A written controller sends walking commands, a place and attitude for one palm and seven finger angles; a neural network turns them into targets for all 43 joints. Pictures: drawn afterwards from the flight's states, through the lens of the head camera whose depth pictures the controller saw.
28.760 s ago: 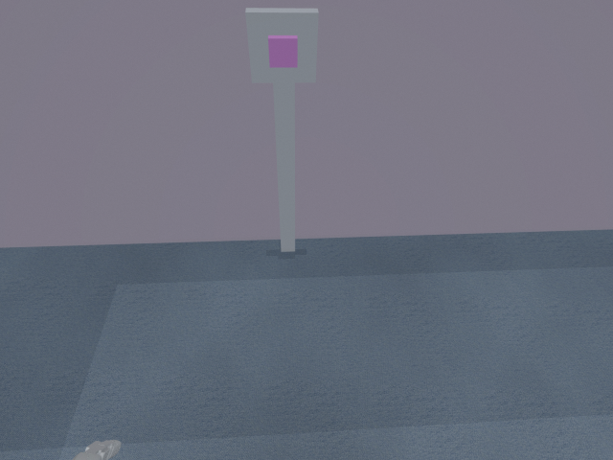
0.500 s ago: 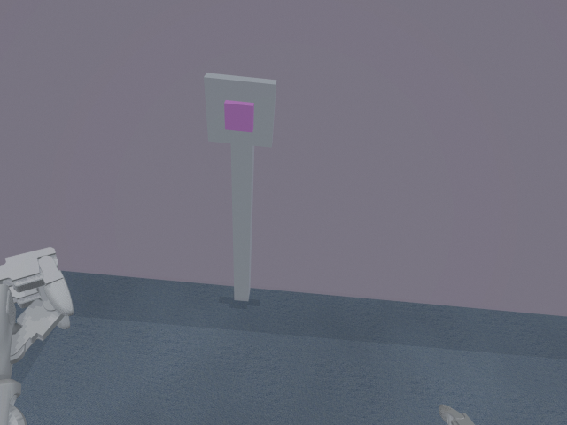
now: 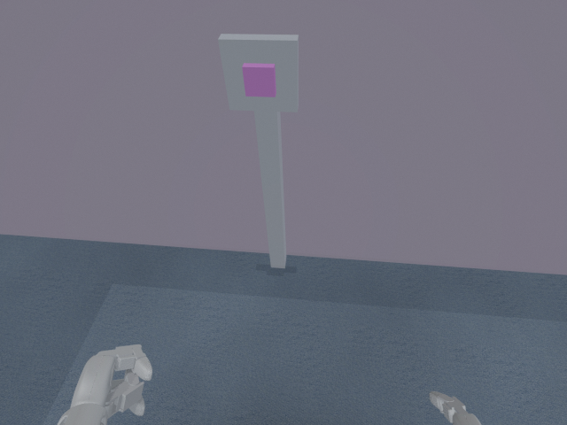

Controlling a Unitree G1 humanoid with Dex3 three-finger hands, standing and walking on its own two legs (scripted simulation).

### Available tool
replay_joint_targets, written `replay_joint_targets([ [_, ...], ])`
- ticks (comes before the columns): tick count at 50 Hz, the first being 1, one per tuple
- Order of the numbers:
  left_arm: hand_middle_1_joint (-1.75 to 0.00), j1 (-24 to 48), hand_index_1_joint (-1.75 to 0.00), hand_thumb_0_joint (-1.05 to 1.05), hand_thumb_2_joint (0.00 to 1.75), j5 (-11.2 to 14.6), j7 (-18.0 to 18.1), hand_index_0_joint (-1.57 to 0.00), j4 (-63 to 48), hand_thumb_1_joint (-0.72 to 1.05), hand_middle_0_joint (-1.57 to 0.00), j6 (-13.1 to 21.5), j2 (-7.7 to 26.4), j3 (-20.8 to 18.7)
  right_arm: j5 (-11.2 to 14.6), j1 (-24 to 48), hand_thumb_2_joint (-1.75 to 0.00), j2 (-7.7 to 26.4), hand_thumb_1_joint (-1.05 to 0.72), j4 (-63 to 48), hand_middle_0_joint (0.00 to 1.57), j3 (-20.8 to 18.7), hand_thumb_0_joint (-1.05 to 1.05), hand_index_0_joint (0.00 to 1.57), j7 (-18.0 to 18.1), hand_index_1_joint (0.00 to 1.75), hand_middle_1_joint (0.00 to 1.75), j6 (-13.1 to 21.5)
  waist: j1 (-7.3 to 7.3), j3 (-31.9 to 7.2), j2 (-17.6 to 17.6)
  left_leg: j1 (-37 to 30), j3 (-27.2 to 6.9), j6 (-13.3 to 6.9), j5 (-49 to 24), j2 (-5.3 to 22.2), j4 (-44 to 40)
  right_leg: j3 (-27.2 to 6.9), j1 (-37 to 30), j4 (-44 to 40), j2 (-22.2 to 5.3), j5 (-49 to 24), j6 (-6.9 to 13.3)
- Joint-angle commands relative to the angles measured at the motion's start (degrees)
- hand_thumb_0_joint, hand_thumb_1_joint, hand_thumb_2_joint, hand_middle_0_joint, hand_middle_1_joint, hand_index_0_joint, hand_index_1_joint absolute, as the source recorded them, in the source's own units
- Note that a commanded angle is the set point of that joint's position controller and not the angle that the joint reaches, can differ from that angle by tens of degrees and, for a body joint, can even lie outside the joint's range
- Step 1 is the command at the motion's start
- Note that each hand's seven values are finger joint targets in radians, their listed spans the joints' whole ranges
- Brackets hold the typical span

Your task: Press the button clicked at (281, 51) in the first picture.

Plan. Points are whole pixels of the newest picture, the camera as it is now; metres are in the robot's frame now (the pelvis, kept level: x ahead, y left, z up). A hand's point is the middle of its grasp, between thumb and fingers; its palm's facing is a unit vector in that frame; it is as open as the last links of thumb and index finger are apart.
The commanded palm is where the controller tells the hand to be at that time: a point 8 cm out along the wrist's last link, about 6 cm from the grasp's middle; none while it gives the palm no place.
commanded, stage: let the arm hang, fingers relaxed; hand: left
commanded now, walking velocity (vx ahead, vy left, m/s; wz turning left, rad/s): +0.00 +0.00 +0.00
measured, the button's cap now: (260, 79) +0.80 +0.09 +0.10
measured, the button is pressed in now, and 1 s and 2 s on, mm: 0 0 0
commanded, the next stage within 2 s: stand and wait in 0.94 s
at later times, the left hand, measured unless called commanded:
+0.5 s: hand out of the picture -0.04 +0.18 -0.15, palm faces +0.01 -0.97 -0.23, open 6.3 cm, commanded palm none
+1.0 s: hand out of the picture -0.01 +0.16 -0.16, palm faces +0.02 -0.98 -0.19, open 7.4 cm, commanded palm none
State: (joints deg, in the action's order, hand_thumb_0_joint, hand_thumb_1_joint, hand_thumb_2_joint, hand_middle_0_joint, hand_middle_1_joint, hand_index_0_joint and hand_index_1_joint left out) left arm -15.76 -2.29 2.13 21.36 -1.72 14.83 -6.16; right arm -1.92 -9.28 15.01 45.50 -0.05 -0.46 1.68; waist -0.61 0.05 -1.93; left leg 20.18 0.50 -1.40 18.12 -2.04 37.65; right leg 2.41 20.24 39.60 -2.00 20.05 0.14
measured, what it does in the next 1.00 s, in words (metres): stands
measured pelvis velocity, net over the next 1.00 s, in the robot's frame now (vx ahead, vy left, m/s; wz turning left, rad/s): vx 0.00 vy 0.00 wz -0.01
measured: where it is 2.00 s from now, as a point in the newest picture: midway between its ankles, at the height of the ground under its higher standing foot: outside the picture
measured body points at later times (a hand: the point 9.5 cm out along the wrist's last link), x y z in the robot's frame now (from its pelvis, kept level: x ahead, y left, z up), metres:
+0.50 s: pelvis -0.01 +0.00 +0.02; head +0.01 -0.01 +0.47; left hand -0.04 +0.24 -0.13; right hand -0.03 -0.21 -0.15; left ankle +0.02 +0.11 -0.72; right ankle +0.01 -0.11 -0.72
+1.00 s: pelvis +0.00 +0.00 +0.02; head +0.01 -0.01 +0.47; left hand -0.01 +0.22 -0.14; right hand -0.04 -0.20 -0.14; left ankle +0.02 +0.11 -0.72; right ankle +0.01 -0.11 -0.72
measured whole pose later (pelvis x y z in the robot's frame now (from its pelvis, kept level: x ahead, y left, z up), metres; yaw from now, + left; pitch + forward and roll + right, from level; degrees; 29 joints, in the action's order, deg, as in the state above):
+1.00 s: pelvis +0.00 +0.00 +0.02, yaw -1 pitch -1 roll +0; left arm -16.0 -0.9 2.1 65.6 -0.1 7.6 -0.9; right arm -1.1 -18.8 6.1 64.6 -0.2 1.7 -0.4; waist -0.6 2.7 -0.6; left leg 12.0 0.3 -0.7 11.8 -0.4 25.1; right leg 2.6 11.2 24.5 0.0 12.1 0.9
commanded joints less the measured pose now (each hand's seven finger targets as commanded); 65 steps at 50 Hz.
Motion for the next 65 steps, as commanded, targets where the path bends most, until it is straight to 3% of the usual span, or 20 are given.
replay_joint_targets([
  [1, -1.14, -3.10, -1.14, 0.00, 0.90, 0.54, -1.22, -0.97, 12.49, 0.90, -0.97, 2.56, 7.23, 2.05, 0.71, -1.27, -0.90, 4.05, -0.90, -2.24, 0.20, -1.80, 0.00, 0.20, 1.21, 0.30, 0.30, -0.48, 0.65, -8.06, 13.45, -4.29, -2.40, 0.67, -14.29, 3.39, -3.84, -10.74, -11.92, -12.60, -9.85, -32.91, 4.99],
  [2, -1.10, -1.15, -1.10, 0.00, 0.90, 0.72, -1.17, -0.93, 15.97, 0.90, -0.93, 2.48, 7.64, 2.71, 0.76, -2.72, -0.90, 3.02, -0.90, -0.55, 0.20, -1.58, 0.00, 0.20, 1.11, 0.30, 0.30, -1.11, -0.32, -6.54, 9.90, -5.45, -1.76, 1.25, -10.21, 3.02, -4.77, -10.33, -10.46, -13.53, -10.86, -32.15, 6.05],
  [4, -1.02, 1.48, -1.02, 0.00, 0.90, 1.28, -1.12, -0.86, 21.92, 0.90, -0.86, 2.41, 6.37, 3.87, 0.67, -2.96, -0.90, 1.63, -0.90, 2.96, 0.20, -0.90, 0.00, 0.20, 1.13, 0.30, 0.30, -1.55, -0.85, -4.80, 0.22, -9.18, -2.80, 1.13, -13.32, 4.35, -9.45, -8.33, -7.60, -14.42, -8.00, -23.54, 4.75],
  [6, -0.94, 0.85, -0.94, 0.00, 0.90, 1.62, -0.87, -0.79, 26.61, 0.90, -0.79, 2.02, 3.91, 3.86, 0.36, -2.27, -0.90, 1.47, -0.90, 5.26, 0.20, -0.77, 0.00, 0.20, 1.46, 0.30, 0.30, -1.57, 0.46, -2.95, -8.42, -6.97, -5.76, -0.08, -14.82, 6.98, -14.34, -5.45, -9.64, -15.30, -4.03, -14.13, 2.49],
  [7, -0.90, 0.09, -0.90, 0.00, 0.90, 1.52, -0.84, -0.75, 28.61, 0.90, -0.75, 1.87, 4.31, 3.84, 0.49, -2.17, -0.90, 1.95, -0.90, 5.97, 0.20, -0.69, 0.00, 0.20, 1.55, 0.30, 0.30, -1.68, 1.08, -2.41, -9.12, -5.72, -6.24, -0.40, -14.32, 7.25, -14.80, -4.89, -11.57, -16.32, -3.54, -12.87, 2.17],
  [10, -0.78, 0.02, -0.78, 0.00, 0.90, 1.67, -1.11, -0.64, 33.78, 0.90, -0.64, 1.92, 3.79, 4.46, 0.72, -3.95, -0.90, 1.52, -0.90, 9.10, 0.20, -0.69, 0.00, 0.20, 1.80, 0.30, 0.30, -1.88, 0.79, -0.93, -3.93, -6.39, -5.82, -0.19, -10.06, 7.04, -16.39, -5.17, -11.50, -19.40, -4.05, -10.88, 2.60],
  [17, -0.50, -1.55, -0.50, 0.00, 0.90, 1.76, -0.75, -0.38, 40.76, 0.90, -0.38, 2.05, 2.41, 5.13, 1.11, -8.58, -0.90, 0.45, -0.90, 14.76, 0.20, -0.79, 0.00, 0.20, 2.11, 0.30, 0.30, -2.14, 0.43, 1.93, 2.12, -8.77, -4.94, -0.34, -8.18, 7.15, -17.99, -4.34, -9.17, -22.09, -4.00, -6.57, 2.51],
  [22, -0.30, -3.20, -0.30, 0.00, 0.90, 1.80, -0.43, -0.20, 43.11, 0.90, -0.20, 1.91, 1.23, 5.01, 1.02, -11.17, -0.90, -1.06, -0.90, 17.12, 0.20, -0.57, 0.00, 0.20, 2.29, 0.30, 0.30, -2.14, 0.56, 3.86, 2.50, -7.61, -4.56, -0.54, -6.02, 6.88, -18.86, -4.31, -8.48, -22.24, -3.91, -4.21, 2.57],
  [33, -0.30, -4.67, -0.30, 0.00, 0.90, 1.57, -0.02, -0.20, 43.81, 0.90, -0.20, 1.61, -1.12, 4.34, 0.68, -13.84, -0.90, -3.75, -0.90, 18.47, 0.20, -0.71, 0.00, 0.20, 2.54, 0.30, 0.30, -2.02, 0.72, 7.24, 1.28, -3.49, -5.01, -0.71, -1.17, 6.54, -20.02, -4.38, -7.12, -21.02, -3.44, -1.86, 2.53],
  [39, -0.30, -4.71, -0.30, 0.00, 0.90, 1.54, 0.03, -0.20, 43.46, 0.90, -0.20, 1.79, -1.88, 4.07, 0.62, -14.35, -0.90, -4.32, -0.90, 18.30, 0.20, -1.02, 0.00, 0.20, 2.66, 0.30, 0.30, -1.80, 0.74, 6.47, -0.12, -3.29, -5.16, -0.71, -1.01, 6.68, -20.00, -4.49, -7.39, -20.53, -3.27, -2.93, 2.58],
  [44, -0.30, -4.71, -0.30, 0.00, 0.90, 1.62, 0.06, -0.20, 43.31, 0.90, -0.20, 2.18, -2.02, 4.04, 0.75, -14.43, -0.90, -4.14, -0.90, 18.05, 0.20, -1.07, 0.00, 0.20, 2.74, 0.30, 0.30, -1.58, 0.55, 4.83, 0.97, -5.00, -4.71, -0.56, -5.16, 6.78, -18.85, -4.54, -8.23, -20.46, -3.54, -5.56, 2.67],
  [59, -0.30, -3.19, -0.30, 0.00, 0.90, 1.63, 0.01, -0.20, 43.43, 0.90, -0.20, 2.45, -0.41, 4.13, 0.90, -11.80, -0.90, -2.59, -0.90, 18.26, 0.20, -1.27, 0.00, 0.20, 2.63, 0.30, 0.30, -1.70, 0.20, 5.39, 1.74, -7.91, -4.04, -0.20, -7.43, 7.03, -18.34, -5.15, -7.33, -21.70, -3.76, -6.15, 2.51],
  [65, -0.30, -2.15, -0.30, 0.00, 0.90, 1.67, -0.06, -0.20, 43.37, 0.90, -0.20, 2.78, 0.52, 4.07, 0.98, -10.18, -0.90, -1.45, -0.90, 18.22, 0.20, -1.39, 0.00, 0.20, 2.68, 0.30, 0.30, -1.39, 0.26, 3.36, 1.17, -9.36, -4.18, -0.10, -10.98, 7.50, -18.11, -4.91, -9.35, -21.38, -4.02, -10.21, 2.51],
])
